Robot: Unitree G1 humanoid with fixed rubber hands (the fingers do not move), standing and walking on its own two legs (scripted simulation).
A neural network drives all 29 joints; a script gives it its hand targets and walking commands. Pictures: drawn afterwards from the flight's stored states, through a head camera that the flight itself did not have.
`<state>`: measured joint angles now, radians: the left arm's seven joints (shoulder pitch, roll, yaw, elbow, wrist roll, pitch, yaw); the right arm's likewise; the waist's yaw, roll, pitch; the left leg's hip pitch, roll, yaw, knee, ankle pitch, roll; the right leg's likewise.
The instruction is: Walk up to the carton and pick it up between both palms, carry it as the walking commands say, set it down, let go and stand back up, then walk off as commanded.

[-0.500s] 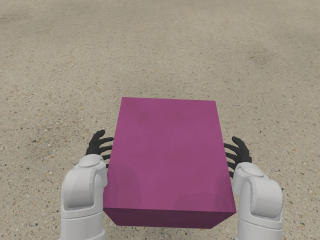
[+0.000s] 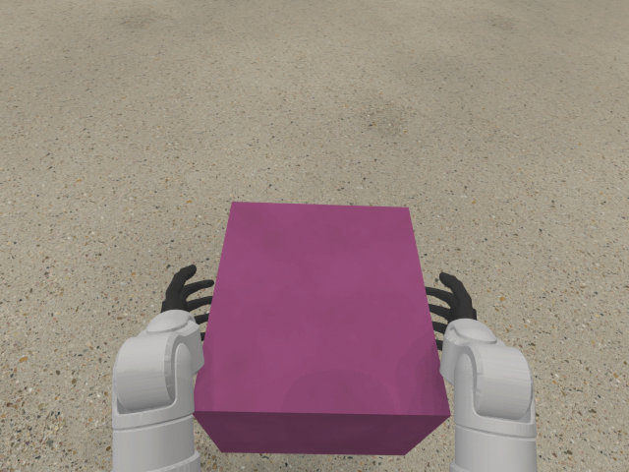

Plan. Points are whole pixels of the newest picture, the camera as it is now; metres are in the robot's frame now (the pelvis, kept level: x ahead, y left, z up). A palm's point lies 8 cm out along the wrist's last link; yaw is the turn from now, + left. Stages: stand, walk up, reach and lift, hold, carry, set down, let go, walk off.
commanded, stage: carry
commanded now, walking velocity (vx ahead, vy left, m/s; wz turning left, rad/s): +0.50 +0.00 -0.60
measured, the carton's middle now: (317, 327) +0.32 +0.01 -0.01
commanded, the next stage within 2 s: none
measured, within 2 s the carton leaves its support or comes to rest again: neither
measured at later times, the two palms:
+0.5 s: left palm (302, 168) +0.61 +0.05 +0.05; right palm (486, 204) +0.55 -0.27 +0.04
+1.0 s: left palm (393, 74) +0.94 -0.14 +0.08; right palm (534, 124) +0.75 -0.41 +0.09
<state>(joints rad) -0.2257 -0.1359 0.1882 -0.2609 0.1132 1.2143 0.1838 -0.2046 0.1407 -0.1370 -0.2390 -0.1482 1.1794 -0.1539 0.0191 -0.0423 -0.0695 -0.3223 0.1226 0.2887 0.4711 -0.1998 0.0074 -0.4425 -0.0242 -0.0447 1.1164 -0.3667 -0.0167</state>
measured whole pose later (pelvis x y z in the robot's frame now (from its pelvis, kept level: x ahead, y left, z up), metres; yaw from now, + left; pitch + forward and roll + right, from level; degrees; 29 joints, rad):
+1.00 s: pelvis +0.62 -0.12 +0.01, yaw -34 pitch +4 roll -2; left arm -0.23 -0.14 0.16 -0.27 0.14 1.20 0.18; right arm -0.18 0.14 -0.15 -0.29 -0.13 1.18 -0.16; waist -0.01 0.00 -0.05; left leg -0.12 0.15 0.35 0.33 -0.25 -0.03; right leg -0.58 -0.06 -0.13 0.87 -0.24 -0.03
